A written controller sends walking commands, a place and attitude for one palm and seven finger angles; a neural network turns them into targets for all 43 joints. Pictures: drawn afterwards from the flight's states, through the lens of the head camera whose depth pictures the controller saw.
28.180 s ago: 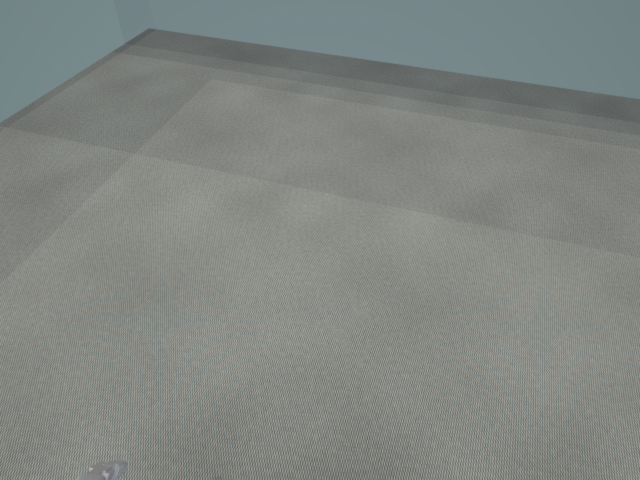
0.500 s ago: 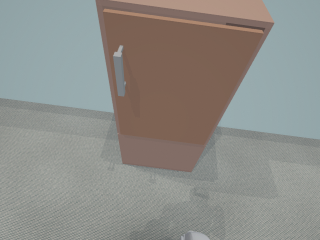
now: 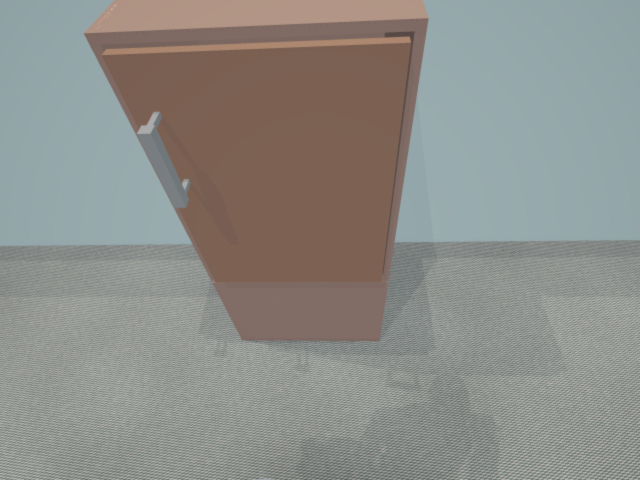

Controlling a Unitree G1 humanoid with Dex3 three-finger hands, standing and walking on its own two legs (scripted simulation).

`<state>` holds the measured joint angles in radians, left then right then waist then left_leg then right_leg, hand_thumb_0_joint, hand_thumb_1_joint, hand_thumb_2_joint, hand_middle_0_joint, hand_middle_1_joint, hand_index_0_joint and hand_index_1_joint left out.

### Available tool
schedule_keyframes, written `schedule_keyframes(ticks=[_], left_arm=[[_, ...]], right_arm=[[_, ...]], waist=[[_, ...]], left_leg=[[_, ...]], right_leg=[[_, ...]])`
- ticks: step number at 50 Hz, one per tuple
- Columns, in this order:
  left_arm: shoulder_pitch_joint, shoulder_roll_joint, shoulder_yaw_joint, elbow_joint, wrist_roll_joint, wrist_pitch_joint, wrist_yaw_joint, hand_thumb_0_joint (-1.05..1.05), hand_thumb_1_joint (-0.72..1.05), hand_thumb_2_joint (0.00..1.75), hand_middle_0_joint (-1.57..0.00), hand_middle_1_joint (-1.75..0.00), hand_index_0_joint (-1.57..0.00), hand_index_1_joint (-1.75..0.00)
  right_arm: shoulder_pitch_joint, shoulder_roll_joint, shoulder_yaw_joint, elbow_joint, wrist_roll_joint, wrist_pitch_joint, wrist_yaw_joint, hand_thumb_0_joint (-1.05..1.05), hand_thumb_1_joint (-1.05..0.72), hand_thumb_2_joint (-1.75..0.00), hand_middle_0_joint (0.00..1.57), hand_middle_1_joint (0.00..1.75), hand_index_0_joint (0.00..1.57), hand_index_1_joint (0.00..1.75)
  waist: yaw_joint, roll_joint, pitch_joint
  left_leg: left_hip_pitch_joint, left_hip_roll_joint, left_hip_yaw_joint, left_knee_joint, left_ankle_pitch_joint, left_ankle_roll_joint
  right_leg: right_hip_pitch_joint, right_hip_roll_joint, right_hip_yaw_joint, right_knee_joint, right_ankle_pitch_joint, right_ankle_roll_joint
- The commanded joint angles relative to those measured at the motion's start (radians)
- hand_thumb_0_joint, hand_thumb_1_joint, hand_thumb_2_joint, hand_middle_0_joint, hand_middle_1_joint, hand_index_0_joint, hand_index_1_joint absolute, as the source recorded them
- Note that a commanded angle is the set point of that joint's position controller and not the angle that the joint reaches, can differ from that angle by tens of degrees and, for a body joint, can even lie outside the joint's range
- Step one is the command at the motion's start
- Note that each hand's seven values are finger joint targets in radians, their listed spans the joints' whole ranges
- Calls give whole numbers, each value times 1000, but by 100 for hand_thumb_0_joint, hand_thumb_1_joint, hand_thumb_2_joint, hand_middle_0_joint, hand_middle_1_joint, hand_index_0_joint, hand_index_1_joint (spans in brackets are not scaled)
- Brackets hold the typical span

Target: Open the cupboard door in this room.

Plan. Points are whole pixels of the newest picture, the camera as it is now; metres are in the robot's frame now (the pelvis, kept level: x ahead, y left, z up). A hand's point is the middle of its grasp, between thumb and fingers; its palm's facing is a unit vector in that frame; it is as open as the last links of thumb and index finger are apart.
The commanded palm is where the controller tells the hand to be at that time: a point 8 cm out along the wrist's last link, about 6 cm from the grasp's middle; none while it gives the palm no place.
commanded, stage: come to a stop and stand still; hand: left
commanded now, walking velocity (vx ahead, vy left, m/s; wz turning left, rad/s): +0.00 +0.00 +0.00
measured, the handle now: (169, 162) +0.58 +0.27 +0.06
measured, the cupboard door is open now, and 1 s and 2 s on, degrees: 0 0 0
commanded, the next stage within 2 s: look again from close up in 0.40 s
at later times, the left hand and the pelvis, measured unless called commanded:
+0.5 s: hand out of the picture -0.06 +0.16 -0.17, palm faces +0.07 -0.98 -0.16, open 7.3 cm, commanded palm none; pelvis -0.03 -0.01 +0.01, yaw +0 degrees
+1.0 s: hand out of the picture -0.05 +0.20 -0.18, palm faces +0.06 -0.98 -0.18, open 7.3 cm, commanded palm none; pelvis -0.05 +0.03 +0.00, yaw +1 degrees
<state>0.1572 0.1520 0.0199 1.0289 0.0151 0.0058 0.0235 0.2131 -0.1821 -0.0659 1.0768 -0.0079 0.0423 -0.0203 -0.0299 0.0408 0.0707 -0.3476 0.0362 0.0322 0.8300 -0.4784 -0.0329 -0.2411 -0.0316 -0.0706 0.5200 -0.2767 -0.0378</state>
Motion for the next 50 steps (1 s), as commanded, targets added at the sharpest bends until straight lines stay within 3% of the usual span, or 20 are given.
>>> schedule_keyframes(ticks=[1, 3, 5, 7, 8, 9, 11, 16, 24, 25, 26, 27, 28, 30, 31, 33, 43, 46, 50], left_arm=[[51, 168, 34, -19, 4, -24, 13, 0, 90, 90, -20, -30, -20, -30], [67, 171, 35, -5, -2, -23, 13, 0, 90, 90, -20, -30, -20, -30], [57, 153, 28, 8, -11, -23, 14, 0, 90, 90, -20, -30, -20, -30], [81, 113, 19, 12, -16, -21, 9, 0, 90, 90, -20, -30, -20, -30], [86, 104, 17, 16, -13, -22, 9, 0, 90, 90, -20, -30, -20, -30], [77, 108, 17, 27, -13, -17, 8, 0, 90, 90, -20, -30, -20, -30], [88, 114, 14, 42, -11, -15, 7, 0, 90, 90, -20, -30, -20, -30], [114, 117, 7, 63, -9, -14, 4, 0, 90, 90, -20, -30, -20, -30], [167, 88, 2, 77, -9, -20, 6, 0, 90, 90, -20, -30, -20, -30], [268, 111, -5, 104, 8, -52, 50, 0, 90, 90, -20, -30, -20, -30], [262, 159, -3, 103, 3, -69, 43, 0, 90, 90, -20, -30, -20, -30], [245, 136, 0, 79, -3, -66, 40, 0, 90, 90, -20, -30, -20, -30], [221, 114, -1, 67, -3, -58, 34, 0, 90, 90, -20, -30, -20, -30], [199, 82, -8, 62, -3, -44, 23, 0, 90, 90, -20, -30, -20, -30], [186, 76, -10, 58, 0, -34, 21, 0, 90, 90, -20, -30, -20, -30], [196, 73, -11, 53, 1, -32, 17, 0, 90, 90, -20, -30, -20, -30], [215, 61, -6, 24, 3, -25, 13, 0, 90, 90, -20, -30, -20, -30], [215, 63, -6, 22, 2, -27, 12, 0, 90, 90, -20, -30, -20, -30], [217, 62, -6, 24, 1, -29, 12, 0, 90, 90, -20, -30, -20, -30]], right_arm=[[46, -31, 9, -22, 4, -16, -3, 0, -90, -90, 20, 30, 20, 30], [60, -24, 16, -10, 1, -23, -6, 0, -90, -90, 20, 30, 20, 30], [101, -28, 22, 16, 1, -35, -10, 0, -90, -90, 20, 30, 20, 30], [93, -67, 23, 24, -3, -49, -13, 0, -90, -90, 20, 30, 20, 30], [80, -78, 23, 22, -3, -49, -15, 0, -90, -90, 20, 30, 20, 30], [64, -67, 27, 31, -3, -53, -16, 0, -90, -90, 20, 30, 20, 30], [52, -56, 34, 35, -2, -50, -14, 0, -90, -90, 20, 30, 20, 30], [96, -41, 41, 36, -4, -40, -13, 0, -90, -90, 20, 30, 20, 30], [152, -34, 46, 37, -3, -51, -16, 0, -90, -90, 20, 30, 20, 30], [31, -74, 46, -16, -2, -73, -2, 0, -90, -90, 20, 30, 20, 30], [80, -35, 54, -63, 7, -73, 0, 0, -90, -90, 20, 30, 20, 30], [176, -12, 50, -56, 2, -77, -6, 0, -90, -90, 20, 30, 20, 30], [196, -20, 49, -49, -1, -80, -11, 0, -90, -90, 20, 30, 20, 30], [182, -29, 52, -42, -2, -71, -14, 0, -90, -90, 20, 30, 20, 30], [174, -26, 53, -45, -6, -69, -12, 0, -90, -90, 20, 30, 20, 30], [172, -33, 55, -54, -7, -69, -9, 0, -90, -90, 20, 30, 20, 30], [183, -44, 52, -52, -10, -77, -8, 0, -90, -90, 20, 30, 20, 30], [184, -44, 52, -46, -9, -80, -8, 0, -90, -90, 20, 30, 20, 30], [183, -44, 52, -37, -7, -79, -8, 0, -90, -90, 20, 30, 20, 30]], waist=[[31, -187, -65], [34, -176, -75], [11, -146, -84], [32, -39, -81], [37, -47, -81], [37, 31, -73], [48, 52, -36], [35, -34, 45], [30, -43, 16], [80, 0, 19], [20, -34, -68], [-10, -40, -217], [-7, -43, -246], [7, -71, -95], [12, -26, -7], [22, -50, 60], [39, -26, 52], [37, -11, 38], [34, -36, 31]], left_leg=[[39, 11, -6, -104, 29, -4], [89, 11, 0, -246, 90, -1], [214, 18, -15, -441, 241, 10], [266, 100, -87, -460, 416, 45], [245, 116, -84, -449, 391, 49], [210, 113, -92, -474, 372, 52], [147, 103, -87, -516, 286, 44], [151, 63, -54, -535, 176, 37], [152, 60, -57, -539, 196, 46], [77, 67, 20, -319, 223, 13], [116, 36, -4, -321, 244, 14], [164, 30, -14, -345, 217, 27], [174, 37, -21, -359, 302, 37], [117, 57, -51, -399, 282, 50], [79, 64, -63, -428, 263, 55], [16, 60, -86, -462, 210, 62], [-59, 64, -131, -551, 74, 76], [-30, 65, -126, -553, 110, 75], [-8, 59, -114, -541, 130, 72]], right_leg=[[70, -215, 180, -183, 450, -130], [81, -204, 199, -181, 387, -120], [35, -176, 197, -165, 296, -73], [-4, -91, 136, -159, 201, 1], [14, -78, 134, -186, 169, 17], [45, -78, 111, -177, 172, 22], [94, -73, 108, -194, 129, 23], [22, -83, 144, -285, -55, 21], [28, -81, 138, -270, -24, 20], [60, -140, 172, -193, 420, 61], [112, -196, 170, -146, 671, 8], [169, -188, 157, -88, 585, -27], [175, -154, 115, -61, 526, -32], [57, -110, 102, -104, 178, -16], [2, -92, 94, -116, 63, -12], [-19, -77, 95, -126, -5, -4], [51, -65, 73, -92, 51, 7], [54, -68, 74, -95, 77, 8], [49, -76, 82, -112, 77, 9]])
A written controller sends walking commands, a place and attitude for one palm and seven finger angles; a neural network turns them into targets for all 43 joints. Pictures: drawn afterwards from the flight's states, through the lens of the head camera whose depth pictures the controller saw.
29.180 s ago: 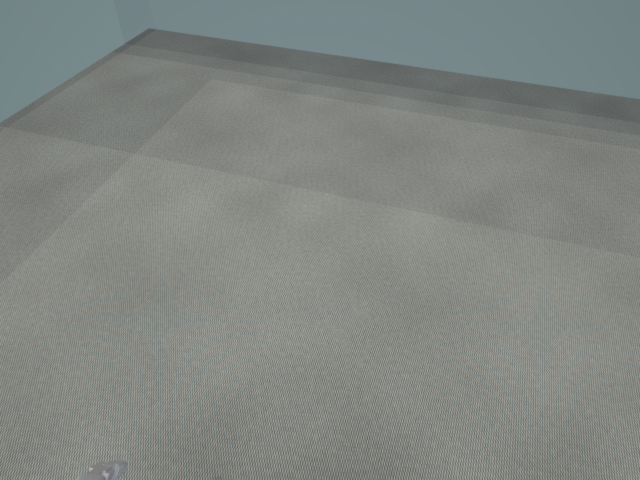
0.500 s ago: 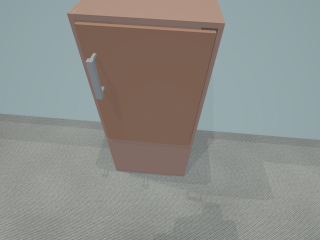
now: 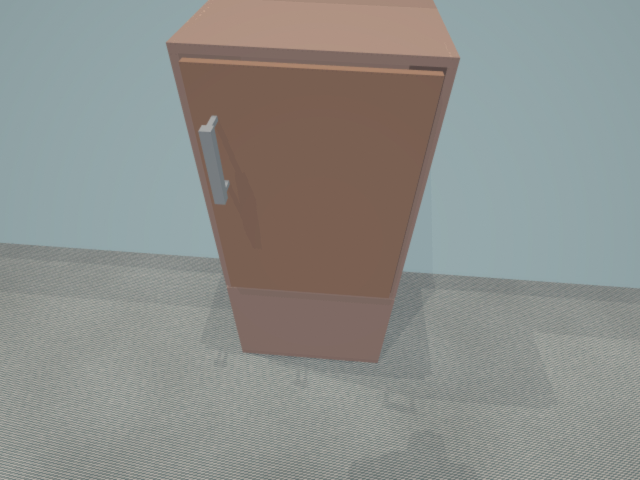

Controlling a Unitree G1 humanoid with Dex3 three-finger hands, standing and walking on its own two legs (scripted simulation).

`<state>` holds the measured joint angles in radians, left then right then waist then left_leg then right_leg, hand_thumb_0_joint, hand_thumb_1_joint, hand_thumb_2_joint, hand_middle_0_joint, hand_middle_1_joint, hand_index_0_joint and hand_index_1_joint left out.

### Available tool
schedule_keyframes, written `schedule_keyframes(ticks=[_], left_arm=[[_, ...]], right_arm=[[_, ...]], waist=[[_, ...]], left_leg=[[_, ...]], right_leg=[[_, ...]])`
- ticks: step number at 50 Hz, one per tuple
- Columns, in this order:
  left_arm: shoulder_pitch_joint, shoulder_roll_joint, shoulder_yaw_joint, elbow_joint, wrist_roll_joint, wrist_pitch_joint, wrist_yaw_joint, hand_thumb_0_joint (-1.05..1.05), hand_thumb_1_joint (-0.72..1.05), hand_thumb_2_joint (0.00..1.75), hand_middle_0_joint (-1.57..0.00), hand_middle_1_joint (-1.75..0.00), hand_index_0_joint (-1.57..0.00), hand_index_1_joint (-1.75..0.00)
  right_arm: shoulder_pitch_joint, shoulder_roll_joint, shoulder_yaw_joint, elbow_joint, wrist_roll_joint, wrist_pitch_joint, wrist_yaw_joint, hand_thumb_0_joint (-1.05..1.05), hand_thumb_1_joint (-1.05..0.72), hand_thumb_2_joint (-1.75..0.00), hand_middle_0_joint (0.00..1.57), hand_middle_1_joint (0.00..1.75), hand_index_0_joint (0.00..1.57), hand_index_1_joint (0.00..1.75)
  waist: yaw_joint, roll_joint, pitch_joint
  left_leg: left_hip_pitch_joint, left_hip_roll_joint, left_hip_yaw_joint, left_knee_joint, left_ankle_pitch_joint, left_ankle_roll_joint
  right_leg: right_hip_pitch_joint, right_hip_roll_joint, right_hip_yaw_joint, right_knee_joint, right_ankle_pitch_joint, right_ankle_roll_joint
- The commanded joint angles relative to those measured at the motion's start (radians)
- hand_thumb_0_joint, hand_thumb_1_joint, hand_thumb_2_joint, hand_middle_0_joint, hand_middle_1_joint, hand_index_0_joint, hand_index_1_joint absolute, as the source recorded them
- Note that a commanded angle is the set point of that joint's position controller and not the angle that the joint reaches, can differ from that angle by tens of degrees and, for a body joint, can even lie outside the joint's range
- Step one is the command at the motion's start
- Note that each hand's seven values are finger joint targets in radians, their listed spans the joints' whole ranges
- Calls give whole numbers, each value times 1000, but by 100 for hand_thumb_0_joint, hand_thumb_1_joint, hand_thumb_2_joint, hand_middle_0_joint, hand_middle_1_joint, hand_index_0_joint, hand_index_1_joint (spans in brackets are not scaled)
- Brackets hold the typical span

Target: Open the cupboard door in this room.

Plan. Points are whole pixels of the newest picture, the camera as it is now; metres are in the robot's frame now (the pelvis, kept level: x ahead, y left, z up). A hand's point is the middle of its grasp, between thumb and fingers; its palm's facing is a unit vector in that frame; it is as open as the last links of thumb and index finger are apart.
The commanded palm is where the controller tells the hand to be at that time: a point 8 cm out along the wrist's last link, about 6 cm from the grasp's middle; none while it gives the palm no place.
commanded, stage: shuffle to correct the standing spot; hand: left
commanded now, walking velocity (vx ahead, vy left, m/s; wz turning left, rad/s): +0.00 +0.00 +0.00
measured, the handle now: (217, 161) +0.63 +0.23 +0.06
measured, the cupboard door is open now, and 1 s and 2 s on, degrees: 0 0 0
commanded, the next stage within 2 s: come to a stop and stand still in 0.50 s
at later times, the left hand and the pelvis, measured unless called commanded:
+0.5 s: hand out of the picture +0.01 +0.18 -0.18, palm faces +0.04 -0.99 -0.14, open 7.4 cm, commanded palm none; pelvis +0.04 +0.02 +0.00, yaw -1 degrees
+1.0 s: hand out of the picture +0.10 +0.22 -0.18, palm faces +0.05 -0.99 -0.16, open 7.3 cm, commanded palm none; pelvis +0.09 +0.05 +0.00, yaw -1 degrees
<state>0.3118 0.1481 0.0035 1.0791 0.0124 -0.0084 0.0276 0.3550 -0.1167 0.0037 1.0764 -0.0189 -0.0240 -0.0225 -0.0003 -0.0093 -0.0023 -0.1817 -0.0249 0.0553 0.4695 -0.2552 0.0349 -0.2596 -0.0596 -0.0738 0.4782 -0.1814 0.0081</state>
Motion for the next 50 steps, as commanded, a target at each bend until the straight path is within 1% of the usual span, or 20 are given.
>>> schedule_keyframes(ticks=[1, 9, 15, 17, 19, 22, 26, 28, 29, 30, 32, 33, 35, 37, 39, 40, 41, 44, 47, 50], left_arm=[[64, 67, 11, -27, 5, -16, 7, 0, 90, 90, -20, -30, -20, -30], [102, 80, 29, -33, 16, -7, 1, 0, 90, 90, -20, -30, -20, -30], [105, 112, 57, -51, 9, -12, 1, 0, 90, 90, -20, -30, -20, -30], [68, 89, 56, -68, 14, -3, -1, 0, 90, 90, -20, -30, -20, -30], [36, 25, 43, -88, 19, -7, -10, 0, 90, 90, -20, -30, -20, -30], [-42, 1, 34, -113, 18, -34, -21, 0, 90, 90, -20, -30, -20, -30], [38, -19, 37, -83, 9, -42, -25, 0, 90, 90, -20, -30, -20, -30], [178, 53, 57, -41, 11, -52, -15, 0, 90, 90, -20, -30, -20, -30], [269, 137, 76, -16, 9, -54, -7, 0, 90, 90, -20, -30, -20, -30], [313, 185, 91, -9, 9, -51, -2, 0, 90, 90, -20, -30, -20, -30], [199, 132, 81, -35, 11, -42, 18, 0, 90, 90, -20, -30, -20, -30], [111, 101, 71, -63, 16, -36, 19, 0, 90, 90, -20, -30, -20, -30], [-6, 104, 65, -103, 22, -26, 15, 0, 90, 90, -20, -30, -20, -30], [-25, 109, 62, -107, 12, -12, 11, 0, 90, 90, -20, -30, -20, -30], [43, 60, 52, -113, -2, 12, 3, 0, 90, 90, -20, -30, -20, -30], [64, 52, 51, -118, -4, 13, 1, 0, 90, 90, -20, -30, -20, -30], [74, 52, 47, -122, 4, 5, -2, 0, 90, 90, -20, -30, -20, -30], [80, 52, 39, -81, 6, 8, -1, 0, 90, 90, -20, -30, -20, -30], [82, 75, 41, -83, 8, 6, -1, 0, 90, 90, -20, -30, -20, -30], [72, 85, 45, -106, 12, 15, -3, 0, 90, 90, -20, -30, -20, -30]], right_arm=[[42, -109, -18, -34, 4, -14, -6, 0, -90, -90, 20, 30, 20, 30], [50, -112, -20, -33, -8, 13, 3, 0, -90, -90, 20, 30, 20, 30], [107, -70, -16, -36, -9, 4, 8, 0, -90, -90, 20, 30, 20, 30], [143, -86, -21, -30, -10, 2, 7, 0, -90, -90, 20, 30, 20, 30], [186, -144, -33, -19, -9, -9, -2, 0, -90, -90, 20, 30, 20, 30], [189, -129, -25, -11, -10, -31, -9, 0, -90, -90, 20, 30, 20, 30], [141, -127, -18, -13, -1, -40, -15, 0, -90, -90, 20, 30, 20, 30], [112, -105, -17, -28, 13, -44, -11, 0, -90, -90, 20, 30, 20, 30], [98, -76, -16, -51, 11, -43, 0, 0, -90, -90, 20, 30, 20, 30], [42, -87, -28, -81, 2, -37, 4, 0, -90, -90, 20, 30, 20, 30], [-24, -80, -35, -92, -3, -18, 12, 0, -90, -90, 20, 30, 20, 30], [-1, -64, -36, -81, -4, -7, 19, 0, -90, -90, 20, 30, 20, 30], [58, -14, -26, -58, 6, 8, 21, 0, -90, -90, 20, 30, 20, 30], [146, 3, -17, -11, 4, 4, 16, 0, -90, -90, 20, 30, 20, 30], [116, -105, -33, -37, -3, -8, 5, 0, -90, -90, 20, 30, 20, 30], [60, -167, -44, -68, -6, -4, -2, 0, -90, -90, 20, 30, 20, 30], [-2, -188, -53, -97, -7, -6, -6, 0, -90, -90, 20, 30, 20, 30], [-62, -147, -47, -84, 3, -11, -12, 0, -90, -90, 20, 30, 20, 30], [-52, -158, -57, -91, 6, -7, -19, 0, -90, -90, 20, 30, 20, 30], [-71, -178, -70, -105, 5, 5, -21, 0, -90, -90, 20, 30, 20, 30]], waist=[[5, 26, 104], [14, -10, 161], [-12, -83, 106], [-27, 20, 158], [-48, 219, 184], [-46, 136, 168], [14, 72, 67], [78, -44, 13], [102, -198, 9], [119, -181, 15], [69, -141, 114], [23, -137, 112], [-31, -172, 99], [-56, -53, 79], [-9, 219, 80], [8, 206, 85], [32, 74, 109], [28, 155, 46], [9, 81, -41], [3, 77, -53]], left_leg=[[-169, 122, -137, -185, -89, 5], [-241, 77, -102, -109, -332, 14], [-122, 23, -12, 35, -177, 5], [-108, 63, -91, -77, -279, 20], [-55, 232, -331, -272, -372, 98], [98, 302, -357, -231, 86, 198], [7, 209, -161, -94, 366, 144], [-244, 104, -53, 94, 160, 72], [-444, 6, 42, 285, -163, 20], [-524, 13, 22, 506, -364, 3], [-525, 109, -83, 630, -302, -2], [-416, 127, -85, 567, -241, -8], [-161, 105, -32, 319, -130, -28], [36, 51, 41, 64, 105, -55], [-68, 238, -203, -143, 128, 6], [-213, 322, -316, -214, 15, 72], [-291, 319, -323, -213, -42, 86], [-137, 229, -185, -159, 202, 47], [-18, 215, -118, -67, 445, 40], [-13, 217, -99, -42, 420, 38]], right_leg=[[67, -47, 85, -72, -17, -37], [-7, -62, 149, -106, -381, -61], [-92, -150, 235, -166, -473, -119], [-169, -77, 149, -71, -457, -93], [-248, 39, -21, 215, -260, -52], [-359, 4, 2, 337, -290, -56], [-23, 33, -48, 76, -118, -50], [312, -91, 139, -16, -37, -106], [428, -312, 426, -132, -56, -205], [404, -439, 579, -227, -77, -306], [183, -407, 486, -244, -101, -299], [61, -339, 324, -234, -37, -245], [-140, -244, 133, -197, 28, -172], [-209, -138, 44, -63, -72, -105], [-149, -24, -2, 89, -222, -16], [-42, 5, -4, 113, -246, -4], [5, 10, 9, 93, -194, -6], [24, -9, 17, 56, -63, -2], [33, -17, 27, 36, 54, 3], [17, -16, 29, 46, 76, 1]])
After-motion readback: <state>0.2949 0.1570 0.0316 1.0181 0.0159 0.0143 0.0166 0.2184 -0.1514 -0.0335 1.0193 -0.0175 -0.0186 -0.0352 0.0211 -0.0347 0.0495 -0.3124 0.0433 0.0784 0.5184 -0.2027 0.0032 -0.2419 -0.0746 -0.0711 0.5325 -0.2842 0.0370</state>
